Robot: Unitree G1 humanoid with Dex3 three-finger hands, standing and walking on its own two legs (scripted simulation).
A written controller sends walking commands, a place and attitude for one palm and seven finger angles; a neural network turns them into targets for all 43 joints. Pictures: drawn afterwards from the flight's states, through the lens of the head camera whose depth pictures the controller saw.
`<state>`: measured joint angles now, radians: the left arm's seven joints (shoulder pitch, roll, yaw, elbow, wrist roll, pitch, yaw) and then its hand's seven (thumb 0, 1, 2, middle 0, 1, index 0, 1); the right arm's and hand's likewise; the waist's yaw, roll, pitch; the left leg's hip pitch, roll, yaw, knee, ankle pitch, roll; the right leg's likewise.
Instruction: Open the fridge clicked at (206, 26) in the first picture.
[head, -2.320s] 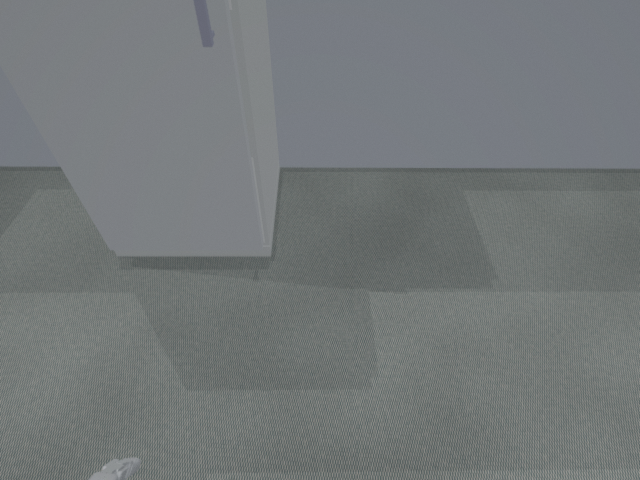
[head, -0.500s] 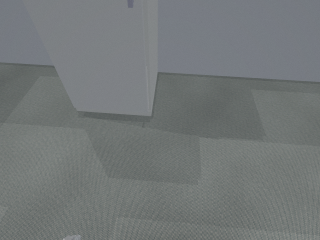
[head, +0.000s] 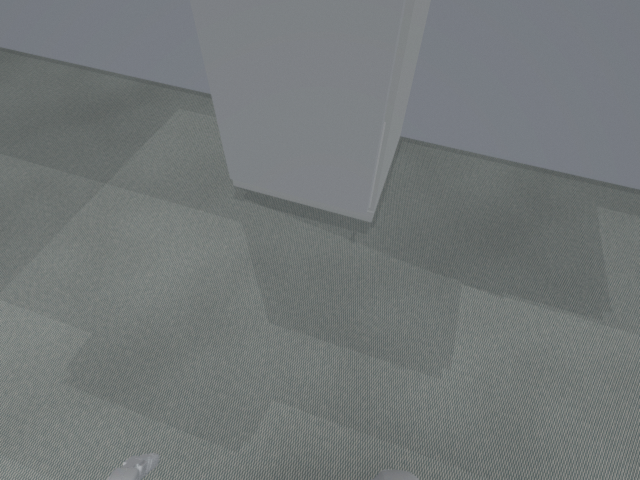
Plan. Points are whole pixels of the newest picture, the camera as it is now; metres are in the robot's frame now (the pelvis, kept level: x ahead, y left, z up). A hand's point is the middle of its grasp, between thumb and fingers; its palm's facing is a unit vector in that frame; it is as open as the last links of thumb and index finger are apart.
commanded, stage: walk to a spot facing it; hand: right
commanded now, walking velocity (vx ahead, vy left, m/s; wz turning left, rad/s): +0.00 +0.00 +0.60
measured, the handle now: out of the picture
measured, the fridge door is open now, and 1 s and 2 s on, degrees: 0 0 0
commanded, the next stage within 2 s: turn to face it in 1.82 s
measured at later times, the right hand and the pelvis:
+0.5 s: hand out of the picture +0.11 -0.26 -0.17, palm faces -0.28 +0.94 -0.18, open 7.4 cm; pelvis -0.01 -0.08 +0.01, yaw +19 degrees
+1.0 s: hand (325, 382) +0.28 +0.00 -0.16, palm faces -0.58 +0.80 -0.19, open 7.4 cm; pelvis +0.07 +0.07 -0.01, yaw +35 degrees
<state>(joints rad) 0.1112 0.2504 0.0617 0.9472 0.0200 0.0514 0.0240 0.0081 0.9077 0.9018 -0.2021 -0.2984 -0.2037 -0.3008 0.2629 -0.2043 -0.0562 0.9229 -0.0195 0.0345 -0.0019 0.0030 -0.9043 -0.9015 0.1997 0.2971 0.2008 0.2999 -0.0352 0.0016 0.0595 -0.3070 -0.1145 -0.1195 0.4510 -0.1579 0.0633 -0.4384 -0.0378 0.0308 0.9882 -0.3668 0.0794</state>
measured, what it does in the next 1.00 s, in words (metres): walks ahead, turning left: right foot, then left foot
